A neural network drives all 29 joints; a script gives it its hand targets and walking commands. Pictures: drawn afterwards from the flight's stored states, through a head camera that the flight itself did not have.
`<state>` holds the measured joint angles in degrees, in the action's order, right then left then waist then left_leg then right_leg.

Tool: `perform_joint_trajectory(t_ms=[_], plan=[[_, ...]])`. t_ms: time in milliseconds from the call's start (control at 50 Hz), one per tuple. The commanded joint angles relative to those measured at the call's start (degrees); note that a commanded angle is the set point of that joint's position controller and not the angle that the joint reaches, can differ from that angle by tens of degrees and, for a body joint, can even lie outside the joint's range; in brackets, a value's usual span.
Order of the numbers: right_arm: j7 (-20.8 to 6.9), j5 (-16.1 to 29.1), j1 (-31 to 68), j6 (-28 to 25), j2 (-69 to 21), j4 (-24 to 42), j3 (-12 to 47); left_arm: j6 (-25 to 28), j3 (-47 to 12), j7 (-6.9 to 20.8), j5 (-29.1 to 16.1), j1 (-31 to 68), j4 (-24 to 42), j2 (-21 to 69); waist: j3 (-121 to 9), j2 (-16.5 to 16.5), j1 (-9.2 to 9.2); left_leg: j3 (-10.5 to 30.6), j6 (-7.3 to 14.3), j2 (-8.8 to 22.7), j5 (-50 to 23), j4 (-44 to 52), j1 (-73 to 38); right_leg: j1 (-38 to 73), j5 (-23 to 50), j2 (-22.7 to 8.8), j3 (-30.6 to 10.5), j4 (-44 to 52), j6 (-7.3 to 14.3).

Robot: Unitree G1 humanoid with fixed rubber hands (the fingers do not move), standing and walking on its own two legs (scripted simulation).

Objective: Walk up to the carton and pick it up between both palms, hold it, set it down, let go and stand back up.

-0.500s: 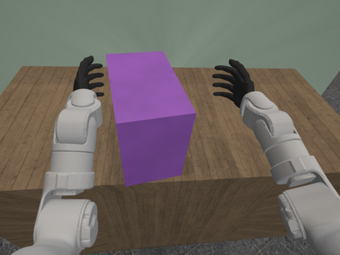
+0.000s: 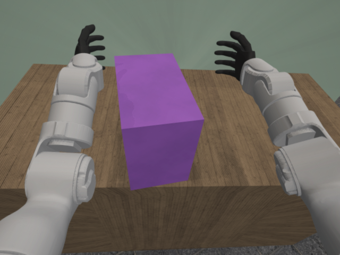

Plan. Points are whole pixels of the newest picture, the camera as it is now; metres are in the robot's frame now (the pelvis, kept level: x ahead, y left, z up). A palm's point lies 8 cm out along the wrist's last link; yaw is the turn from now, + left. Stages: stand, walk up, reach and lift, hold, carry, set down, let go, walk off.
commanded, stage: reach and lift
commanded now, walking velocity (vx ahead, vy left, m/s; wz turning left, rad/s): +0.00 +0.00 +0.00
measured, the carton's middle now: (152, 120) +0.45 +0.09 +0.06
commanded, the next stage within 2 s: none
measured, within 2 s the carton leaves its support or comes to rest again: leaves its support in 1.92 s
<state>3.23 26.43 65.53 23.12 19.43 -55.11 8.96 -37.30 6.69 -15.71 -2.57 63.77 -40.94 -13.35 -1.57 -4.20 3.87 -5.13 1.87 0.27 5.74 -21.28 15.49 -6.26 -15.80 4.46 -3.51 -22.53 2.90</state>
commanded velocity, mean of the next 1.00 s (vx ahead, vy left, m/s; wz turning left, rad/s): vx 0.00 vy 0.00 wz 0.00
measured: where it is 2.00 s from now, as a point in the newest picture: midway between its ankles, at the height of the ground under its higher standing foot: outside the picture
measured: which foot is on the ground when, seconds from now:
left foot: down 0.00-1.00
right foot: down 0.00-1.00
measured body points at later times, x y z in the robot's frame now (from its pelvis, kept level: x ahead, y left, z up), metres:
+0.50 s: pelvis +0.01 +0.00 +0.00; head +0.00 +0.03 +0.45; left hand +0.44 +0.23 +0.18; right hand +0.48 -0.11 +0.21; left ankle +0.06 +0.10 -0.74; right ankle -0.04 -0.09 -0.74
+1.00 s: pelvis +0.02 +0.01 +0.00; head +0.04 +0.04 +0.45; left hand +0.45 +0.23 +0.12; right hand +0.49 -0.08 +0.16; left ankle +0.06 +0.10 -0.74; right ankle -0.04 -0.09 -0.74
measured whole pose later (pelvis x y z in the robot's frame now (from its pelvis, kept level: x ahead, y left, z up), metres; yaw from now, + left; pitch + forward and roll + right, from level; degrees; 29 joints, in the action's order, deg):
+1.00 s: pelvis +0.02 +0.01 +0.00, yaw +0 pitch +8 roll -1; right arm 0.9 18.4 66.6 4.7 11.5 -77.5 2.0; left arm -5.5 6.7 -12.6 -3.8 54.2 -59.6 -8.9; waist -6.1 -4.2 5.1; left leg -5.1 1.9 0.7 7.6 -24.4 24.5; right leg -13.7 -16.0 4.7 -3.5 -22.4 2.9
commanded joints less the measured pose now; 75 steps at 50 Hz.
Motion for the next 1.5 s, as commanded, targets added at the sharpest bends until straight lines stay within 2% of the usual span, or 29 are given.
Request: perform_joint_trajectory(t_ms=[0,80,120,220,240,340,360,380,420,480,540,620,660,680,880,960,980,1000,1060,1080,1100,1180,1200,1260,1360,1380,1400,1440,1480], plan=[[-1.5,2.5,32.5,-1.8,9.2,-4.7,-2.3,6.4,-0.6,2.2,-7.5,29.6,-5.4,-6.0,-26.8,6.4,6.20,6.4,-2.3,4.0,-6.4,-1.0,-15.1,-19.1,16.7,-4.7,-0.8,7.0,-2.4],[-1.6,2.4,32.9,-3.6,8.3,-5.1,-3.2,9.7,-1.8,3.6,-8.5,28.3,-7.0,-4.9,-29.0,6.6,4.92,6.7,-2.5,3.4,-9.8,-2.0,-16.0,-18.7,21.0,-4.7,-0.4,7.4,-2.8],[-1.9,2.5,33.0,-5.0,7.4,-3.0,-3.2,11.9,-2.3,4.4,-9.0,27.5,-5.7,-4.1,-32.4,6.7,4.95,6.6,-2.5,3.1,-13.4,-3.0,-16.5,-18.1,24.9,-4.5,-0.3,6.9,-2.9],[-2.1,1.1,31.9,-7.6,5.9,-1.2,-3.8,16.3,-1.8,5.7,-8.9,26.7,-7.3,-4.5,-35.1,6.0,5.03,6.2,-2.4,3.0,-16.8,-4.7,-16.2,-18.5,26.3,-4.3,-0.1,6.0,-3.2],[-2.2,1.2,31.7,-8.0,4.9,-1.3,-3.3,17.1,-0.9,5.7,-7.9,26.5,-7.2,-4.4,-35.2,6.5,6.04,6.0,-2.5,3.0,-17.4,-4.8,-15.7,-18.4,25.6,-4.4,-0.2,6.0,-3.2],[-3.0,-1.5,25.8,-8.5,3.9,-9.7,-4.8,20.1,0.5,5.0,-4.8,24.3,-7.8,-4.8,-29.5,7.3,5.76,5.0,-2.7,3.7,-15.1,-3.9,-15.3,-20.0,18.9,-3.8,0.2,6.3,-2.7],[-3.3,-1.6,26.1,-8.8,3.3,-10.3,-4.4,20.6,0.8,5.1,-3.9,23.3,-9.1,-4.4,-28.6,7.4,6.57,5.0,-2.6,3.8,-14.5,-3.7,-14.2,-20.3,17.3,-3.8,0.1,6.3,-2.5],[-3.6,-2.0,25.3,-8.8,2.9,-12.8,-4.3,21.0,0.3,5.1,-4.2,22.8,-10.8,-3.9,-25.9,7.2,6.14,5.1,-2.4,4.0,-12.1,-3.3,-13.5,-21.2,15.1,-4.1,-0.1,6.4,-2.5],[-3.7,-3.2,25.0,-9.7,2.5,-13.6,-5.3,22.3,-0.9,5.3,-4.8,21.6,-11.4,-2.5,-24.8,7.1,5.06,5.4,-2.4,4.0,-10.0,-2.8,-13.6,-21.6,13.2,-4.3,0.2,7.0,-2.1],[-3.5,-4.2,25.0,-12.0,0.9,-11.0,-4.9,24.7,-1.5,5.8,-5.8,18.9,-13.7,-1.1,-26.1,5.2,4.85,5.9,-2.2,4.0,-11.1,-3.8,-13.2,-21.6,14.5,-4.5,0.2,6.5,-2.4],[-3.2,-5.7,25.1,-14.3,0.3,-9.1,-5.7,27.3,-0.9,5.7,-4.9,18.5,-14.6,-0.8,-28.8,6.1,5.29,5.9,-2.8,4.0,-13.0,-5.3,-13.4,-22.5,15.1,-4.4,0.3,5.7,-2.4],[-3.1,-8.5,22.9,-16.2,-0.4,-11.9,-7.6,30.8,-0.5,5.1,-3.6,19.5,-13.9,-0.1,-30.8,7.2,5.01,5.6,-3.4,4.3,-14.2,-5.9,-13.1,-23.8,13.1,-3.9,0.9,5.2,-1.9],[-3.3,-8.7,22.1,-16.9,-0.5,-13.9,-7.5,31.8,0.0,4.5,-2.7,19.5,-12.9,0.6,-31.4,8.5,5.70,5.4,-4.0,4.5,-15.3,-5.9,-13.9,-24.9,11.0,-3.5,1.2,5.4,-1.4],[-3.2,-9.2,21.8,-17.2,-1.1,-15.1,-7.9,32.4,-0.5,4.4,-2.8,19.6,-13.8,1.2,-30.9,8.8,5.06,5.5,-4.1,4.4,-15.1,-6.1,-13.5,-25.3,10.5,-3.6,1.2,5.4,-1.2],[-2.8,-10.8,21.4,-21.2,-1.1,-14.2,-10.3,34.1,-0.7,2.5,-2.0,17.0,-11.6,4.6,-39.5,9.4,5.71,7.0,-5.7,4.7,-24.2,-8.1,-18.7,-29.8,10.9,-2.5,2.5,6.0,0.1],[-2.6,-10.7,20.2,-22.2,-1.4,-13.3,-10.2,34.1,-0.1,2.7,-1.4,15.8,-10.7,4.8,-40.2,8.9,5.88,6.4,-5.4,4.4,-28.7,-9.3,-19.0,-28.5,16.0,-2.6,2.2,5.7,-0.6],[-2.6,-10.7,19.8,-22.0,-2.0,-14.2,-9.7,34.0,1.2,3.0,-0.6,15.2,-11.4,4.7,-39.0,8.2,6.50,6.2,-5.0,4.3,-28.5,-9.1,-18.0,-27.4,16.7,-2.7,1.8,5.6,-0.9],[-2.8,-10.8,19.8,-22.1,-1.8,-14.5,-10.2,34.3,0.7,3.1,-0.4,15.8,-10.4,5.4,-39.6,9.3,5.80,6.3,-5.2,4.1,-28.6,-9.0,-18.7,-27.5,16.6,-2.7,1.9,5.5,-0.8],[-2.9,-10.7,20.4,-22.0,-3.4,-14.9,-9.8,34.5,0.9,3.2,-0.4,16.7,-9.6,6.6,-37.3,8.3,6.08,6.1,-4.8,4.1,-26.6,-8.4,-17.2,-26.6,15.5,-2.9,1.9,5.6,-1.0],[-2.9,-10.6,20.4,-21.9,-4.2,-15.7,-9.5,34.4,1.5,3.4,0.7,16.0,-9.4,7.1,-36.3,8.3,6.77,6.0,-4.5,4.1,-27.6,-8.3,-17.1,-26.0,17.5,-3.1,1.5,5.3,-1.2],[-2.8,-11.1,20.1,-21.7,-5.0,-16.3,-10.4,34.4,0.9,3.6,1.1,15.9,-9.9,8.1,-35.5,8.4,5.80,6.1,-4.2,3.9,-26.5,-8.3,-16.9,-25.6,16.9,-3.3,1.5,5.6,-1.2],[-2.9,-12.5,19.7,-21.6,-8.0,-16.0,-10.8,35.0,2.8,4.2,2.9,16.0,-9.0,9.8,-34.5,7.8,6.33,6.0,-3.7,3.8,-26.9,-7.5,-17.1,-23.8,18.4,-3.5,1.5,5.4,-1.5],[-2.9,-13.2,19.6,-21.7,-9.5,-16.6,-11.3,35.0,3.2,4.5,3.9,15.8,-8.8,11.1,-33.8,7.8,5.86,5.8,-3.7,3.6,-26.6,-7.3,-16.7,-23.2,18.8,-3.7,1.5,5.6,-1.6],[-3.0,-15.1,20.7,-22.2,-11.8,-14.2,-12.3,35.5,5.5,4.8,6.3,16.0,-8.7,12.1,-34.0,6.9,6.85,5.4,-3.5,3.4,-25.7,-6.9,-15.9,-21.5,19.1,-3.9,1.7,5.0,-2.0],[-2.3,-22.7,18.4,-22.6,-13.3,-14.5,-20.5,34.4,8.8,5.1,12.2,14.8,-7.1,14.8,-33.0,8.3,4.80,5.3,-4.1,3.1,-25.8,-5.7,-17.6,-19.5,17.9,-4.0,2.7,6.4,-1.8],[-2.0,-24.1,18.4,-22.6,-13.3,-14.1,-21.6,34.2,10.2,5.0,13.5,14.3,-7.2,14.7,-32.3,8.3,5.57,5.2,-4.2,3.1,-26.3,-5.4,-17.8,-19.2,17.6,-3.9,2.9,6.4,-1.9],[-2.0,-25.9,18.0,-23.0,-14.3,-13.6,-23.3,34.0,9.8,5.1,13.9,14.9,-4.8,16.7,-33.3,9.0,4.51,5.0,-4.8,3.3,-27.9,-5.4,-19.2,-18.9,18.7,-3.8,3.4,6.5,-1.9],[-2.7,-29.5,19.0,-23.5,-18.4,-11.8,-25.9,34.0,10.7,6.1,15.4,15.8,-3.3,20.8,-34.1,9.0,4.98,5.0,-5.0,3.1,-31.0,-5.8,-21.0,-18.6,18.9,-4.0,3.7,6.8,-2.1],[-5.2,-34.6,20.0,-23.9,-27.2,-10.7,-29.4,33.8,11.5,8.4,17.9,18.6,-2.1,29.1,-36.1,9.4,4.53,4.5,-5.2,2.8,-31.8,-5.4,-22.6,-17.3,18.3,-4.2,4.3,7.1,-1.9]])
